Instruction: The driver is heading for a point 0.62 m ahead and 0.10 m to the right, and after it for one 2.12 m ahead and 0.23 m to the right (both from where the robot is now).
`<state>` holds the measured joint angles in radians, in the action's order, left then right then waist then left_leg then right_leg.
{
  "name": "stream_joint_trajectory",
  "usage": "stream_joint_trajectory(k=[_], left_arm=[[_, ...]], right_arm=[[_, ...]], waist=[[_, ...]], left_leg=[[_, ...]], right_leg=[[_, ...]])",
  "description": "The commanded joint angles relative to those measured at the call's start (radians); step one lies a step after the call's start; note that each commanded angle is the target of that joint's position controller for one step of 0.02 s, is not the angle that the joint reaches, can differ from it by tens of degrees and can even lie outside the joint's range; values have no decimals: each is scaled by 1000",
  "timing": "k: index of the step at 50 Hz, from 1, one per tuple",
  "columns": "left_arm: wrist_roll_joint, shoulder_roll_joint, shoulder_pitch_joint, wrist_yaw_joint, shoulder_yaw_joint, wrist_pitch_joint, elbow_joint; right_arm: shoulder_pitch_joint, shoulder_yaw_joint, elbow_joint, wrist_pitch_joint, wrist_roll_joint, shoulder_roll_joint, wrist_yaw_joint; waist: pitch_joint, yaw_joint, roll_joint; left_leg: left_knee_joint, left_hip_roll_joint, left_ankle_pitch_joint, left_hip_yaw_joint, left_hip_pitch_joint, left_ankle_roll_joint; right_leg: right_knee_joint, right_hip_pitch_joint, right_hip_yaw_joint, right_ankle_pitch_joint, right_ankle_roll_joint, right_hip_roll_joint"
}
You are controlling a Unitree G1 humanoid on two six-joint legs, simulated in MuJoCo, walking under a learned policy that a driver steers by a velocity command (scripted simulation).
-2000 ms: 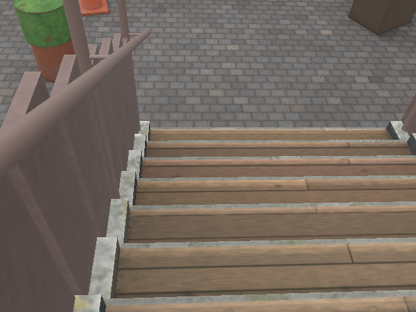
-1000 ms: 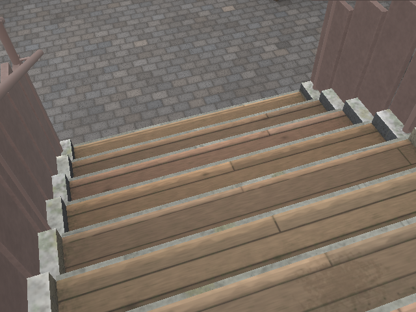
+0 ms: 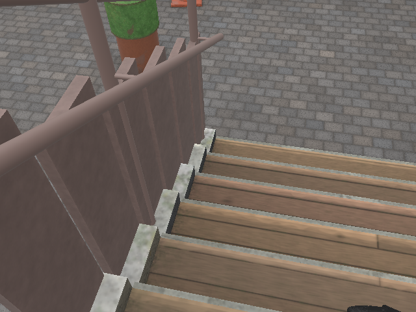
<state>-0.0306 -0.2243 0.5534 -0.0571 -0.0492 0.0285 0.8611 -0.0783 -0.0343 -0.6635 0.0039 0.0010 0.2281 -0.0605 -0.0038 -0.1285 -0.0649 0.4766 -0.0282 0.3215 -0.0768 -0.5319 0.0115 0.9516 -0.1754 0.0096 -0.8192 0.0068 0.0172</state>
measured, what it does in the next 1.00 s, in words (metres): goes down: left foot 0.16 m lower, then right foot 0.16 m lower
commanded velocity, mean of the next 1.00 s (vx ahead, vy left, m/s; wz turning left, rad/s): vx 0.50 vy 0.00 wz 0.02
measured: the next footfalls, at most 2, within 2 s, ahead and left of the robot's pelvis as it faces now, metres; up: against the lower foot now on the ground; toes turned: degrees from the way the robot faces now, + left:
left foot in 0.06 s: +0.16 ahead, +0.12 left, -0.16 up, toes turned +0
right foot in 0.58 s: +0.46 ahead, -0.15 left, -0.32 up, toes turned +2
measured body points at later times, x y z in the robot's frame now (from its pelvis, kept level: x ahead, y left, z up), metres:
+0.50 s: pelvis +0.27 -0.02 -0.16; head +0.27 -0.02 +0.29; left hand +0.45 +0.23 -0.25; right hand +0.20 -0.25 -0.30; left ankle +0.12 +0.12 -0.81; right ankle +0.44 -0.16 -0.86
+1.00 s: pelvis +0.52 -0.06 -0.27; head +0.53 -0.07 +0.18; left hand +0.46 +0.18 -0.41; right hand +0.71 -0.30 -0.37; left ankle +0.72 +0.13 -0.95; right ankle +0.42 -0.15 -0.98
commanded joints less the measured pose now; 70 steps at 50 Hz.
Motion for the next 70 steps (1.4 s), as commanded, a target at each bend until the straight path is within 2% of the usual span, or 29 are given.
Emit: stream_joint_trajectory(k=[1,3,4,5,7,10,13,20,26,29,30,31,32,33,34,37,40,42,46,48,54,56,58,59,60,62,63,65,70], left_arm=[[24,-125,8,-12,-19,-40,2],[2,-128,-26,6,-28,-4,57],[-1,-19,90,32,-6,26,62],[-31,-63,164,53,-5,55,33],[-55,-124,-84,25,-16,62,-81],[-5,-116,-74,-10,-27,23,-44],[66,-37,-150,12,-17,35,-99],[62,-59,-454,98,-19,49,-208],[0,-79,-448,115,-20,16,-188],[30,-150,-7,102,-61,36,-26],[50,-171,114,123,-39,41,37],[-1,-190,100,129,-44,21,28],[-17,-244,130,130,-62,9,37],[-13,-129,56,111,-30,-6,48],[34,-159,-41,95,-29,4,20],[56,-36,-276,87,16,61,-31],[31,-95,-161,39,1,75,42],[35,-147,-122,35,-11,72,54],[2,-73,43,27,-7,79,100],[10,-71,-33,3,-3,64,65],[10,-60,-11,-11,-4,-1,67],[8,-84,-27,-12,-16,-14,65],[12,-93,-16,-3,-13,-20,114],[5,-54,-10,24,-19,3,149],[-14,16,135,48,3,25,131],[-56,-63,4,39,7,57,-29],[-34,-93,-138,7,-3,29,-53],[2,-95,-127,-18,-15,-9,-56],[63,16,-181,23,-4,25,-75]], right_arm=[[-62,-13,22,-21,-3,51,26],[-499,-50,-115,-25,-22,100,39],[-574,-32,-150,-29,-26,134,30],[-560,-42,-156,1,4,164,20],[-427,-56,-173,1,20,172,29],[-183,0,-161,-68,1,4,33],[-282,1,-250,-82,-6,40,78],[-388,20,-287,-76,26,20,129],[-432,-26,-283,-20,8,109,151],[-419,-32,-315,-40,26,85,126],[-576,-5,-351,-49,8,-35,101],[-635,-3,-306,-66,11,16,88],[-538,-2,-231,-75,36,40,87],[-342,-8,-200,-51,37,46,116],[-285,3,-163,-35,57,43,138],[-321,-30,-180,-25,25,78,126],[-191,-25,-126,-43,-28,5,102],[-238,-26,-138,-38,-13,13,82],[28,-36,-45,-61,0,56,57],[71,-23,-38,-74,-45,27,27],[136,2,30,-62,2,-5,-4],[101,2,28,-72,13,26,11],[-240,-31,-90,-59,-11,85,30],[-488,-52,-173,-44,-19,106,25],[-582,-34,-218,-40,-5,131,12],[-547,-65,-245,-9,54,222,33],[-422,-34,-223,-7,25,98,37],[-236,-4,-186,-52,-17,28,32],[-336,-22,-283,-79,0,83,91]], waist=[[33,70,142],[-100,306,30],[-217,278,-168],[-310,238,-235],[-124,201,-54],[81,57,42],[47,80,-97],[68,156,10],[129,198,-1],[-19,-6,175],[-166,25,448],[-262,67,573],[-339,34,551],[-163,39,226],[-110,66,211],[15,220,69],[7,176,117],[-66,185,128],[51,79,104],[70,77,83],[93,-8,143],[71,1,146],[-17,156,90],[-117,268,7],[-245,231,-184],[-264,232,-254],[-121,214,33],[28,102,110],[-24,76,-64]], left_leg=[[-169,-26,-7,50,162,30],[-104,-93,153,18,766,126],[289,-215,452,-61,1055,151],[289,-303,367,-211,1061,240],[-120,-404,-665,-526,732,387],[-76,-282,-553,-415,233,274],[-48,-152,-101,-197,117,253],[119,-45,-657,-69,2,155],[412,-116,-630,-219,252,150],[1059,15,-561,-105,66,71],[1586,179,-1236,-68,-342,12],[1695,127,-1190,-103,-487,-11],[1705,145,-1114,-95,-590,-24],[1584,67,-963,38,-665,-9],[1469,13,-798,-6,-616,14],[1083,-95,-492,-95,-380,64],[630,-95,-278,-55,-270,-6],[653,-74,-200,-38,-232,-11],[366,-93,-44,-103,-547,30],[152,-46,224,-16,-208,33],[-38,-1,44,17,-70,-15],[-165,-29,-9,17,-43,3],[-198,-27,70,97,333,44],[-23,-124,272,13,737,115],[294,-261,433,-133,1064,202],[7,-411,-380,-505,995,404],[-152,-345,-733,-456,739,334],[-132,-330,-746,-494,336,310],[-35,-136,-148,-168,150,250]], right_leg=[[133,-14,176,762,-148,-128],[756,-384,128,530,-64,4],[1129,-712,195,-132,-31,82],[1171,-813,261,-64,-4,43],[980,-948,159,296,-12,-30],[643,-790,219,624,-20,-120],[242,-610,115,857,30,-137],[-255,-365,76,1500,-29,-71],[-480,-407,121,1087,-23,-136],[-553,169,62,1265,-130,-150],[-171,569,95,1558,-183,-237],[-194,602,271,1444,-214,-294],[-409,614,534,940,-328,-423],[-586,433,559,602,-263,-368],[-628,266,629,482,-306,-427],[-553,-191,421,647,-200,-261],[-555,-201,297,984,-237,-208],[-511,-128,299,1050,-263,-225],[-442,120,363,725,-225,-222],[-399,-148,203,611,-187,-118],[-128,-76,222,617,-195,-82],[9,47,263,696,-200,-84],[355,-80,192,786,-149,-51],[759,-400,143,430,-80,75],[1123,-737,192,-117,-33,128],[1148,-999,149,54,32,50],[1007,-954,77,234,0,-23],[726,-818,195,526,-22,-76],[194,-540,56,928,14,-107]])
Keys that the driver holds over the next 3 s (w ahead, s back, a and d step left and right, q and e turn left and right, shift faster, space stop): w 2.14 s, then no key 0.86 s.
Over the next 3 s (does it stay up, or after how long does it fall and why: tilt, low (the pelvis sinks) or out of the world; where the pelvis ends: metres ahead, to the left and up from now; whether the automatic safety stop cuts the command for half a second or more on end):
stays up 1.36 -0.07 -0.72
